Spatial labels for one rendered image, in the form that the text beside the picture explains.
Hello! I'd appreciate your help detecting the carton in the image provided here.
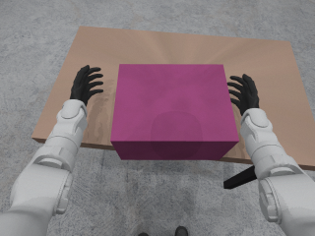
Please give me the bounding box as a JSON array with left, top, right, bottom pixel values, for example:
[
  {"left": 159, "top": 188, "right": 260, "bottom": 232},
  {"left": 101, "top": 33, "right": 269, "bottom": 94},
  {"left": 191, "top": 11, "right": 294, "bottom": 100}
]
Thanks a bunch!
[{"left": 110, "top": 64, "right": 239, "bottom": 160}]

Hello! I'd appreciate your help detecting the table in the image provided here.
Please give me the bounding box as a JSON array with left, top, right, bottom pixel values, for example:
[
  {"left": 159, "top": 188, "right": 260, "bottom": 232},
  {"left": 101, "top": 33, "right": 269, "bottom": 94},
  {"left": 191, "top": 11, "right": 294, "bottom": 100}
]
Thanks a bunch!
[{"left": 31, "top": 26, "right": 315, "bottom": 190}]

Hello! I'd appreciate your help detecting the left robot upper arm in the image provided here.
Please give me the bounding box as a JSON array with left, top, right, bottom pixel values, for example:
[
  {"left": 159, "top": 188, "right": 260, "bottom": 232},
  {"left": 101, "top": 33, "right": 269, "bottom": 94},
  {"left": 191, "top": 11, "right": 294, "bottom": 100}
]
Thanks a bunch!
[{"left": 0, "top": 163, "right": 74, "bottom": 236}]

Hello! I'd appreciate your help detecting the robot right hand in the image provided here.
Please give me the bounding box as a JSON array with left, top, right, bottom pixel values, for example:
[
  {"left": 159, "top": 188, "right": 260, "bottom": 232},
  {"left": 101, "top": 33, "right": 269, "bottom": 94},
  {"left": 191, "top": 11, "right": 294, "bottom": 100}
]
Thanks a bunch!
[{"left": 227, "top": 74, "right": 260, "bottom": 116}]

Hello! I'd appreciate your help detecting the robot left forearm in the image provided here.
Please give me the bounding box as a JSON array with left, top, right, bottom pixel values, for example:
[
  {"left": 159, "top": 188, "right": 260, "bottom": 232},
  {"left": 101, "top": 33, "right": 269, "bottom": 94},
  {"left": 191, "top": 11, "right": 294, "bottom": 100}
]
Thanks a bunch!
[{"left": 10, "top": 99, "right": 88, "bottom": 207}]

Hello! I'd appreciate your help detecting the robot left hand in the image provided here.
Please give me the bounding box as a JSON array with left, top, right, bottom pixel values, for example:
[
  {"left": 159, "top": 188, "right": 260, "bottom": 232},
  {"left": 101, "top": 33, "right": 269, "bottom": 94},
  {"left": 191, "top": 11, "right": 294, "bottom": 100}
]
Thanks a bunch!
[{"left": 70, "top": 65, "right": 103, "bottom": 107}]

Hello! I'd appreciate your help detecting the right robot upper arm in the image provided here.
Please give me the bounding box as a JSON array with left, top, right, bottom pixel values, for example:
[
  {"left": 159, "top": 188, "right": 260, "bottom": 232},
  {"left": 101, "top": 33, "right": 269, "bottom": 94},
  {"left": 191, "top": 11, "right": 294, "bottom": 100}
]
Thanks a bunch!
[{"left": 258, "top": 173, "right": 315, "bottom": 236}]

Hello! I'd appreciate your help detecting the robot right forearm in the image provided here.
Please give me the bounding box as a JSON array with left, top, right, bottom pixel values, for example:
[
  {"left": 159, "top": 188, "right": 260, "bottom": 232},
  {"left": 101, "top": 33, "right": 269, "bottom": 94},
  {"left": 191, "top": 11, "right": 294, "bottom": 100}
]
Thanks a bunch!
[{"left": 239, "top": 108, "right": 315, "bottom": 185}]

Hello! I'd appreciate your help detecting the right robot foot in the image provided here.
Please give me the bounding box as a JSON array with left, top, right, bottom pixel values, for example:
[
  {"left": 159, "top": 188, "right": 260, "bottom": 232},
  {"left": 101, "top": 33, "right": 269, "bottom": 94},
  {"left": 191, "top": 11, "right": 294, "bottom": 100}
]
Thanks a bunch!
[{"left": 174, "top": 226, "right": 189, "bottom": 236}]

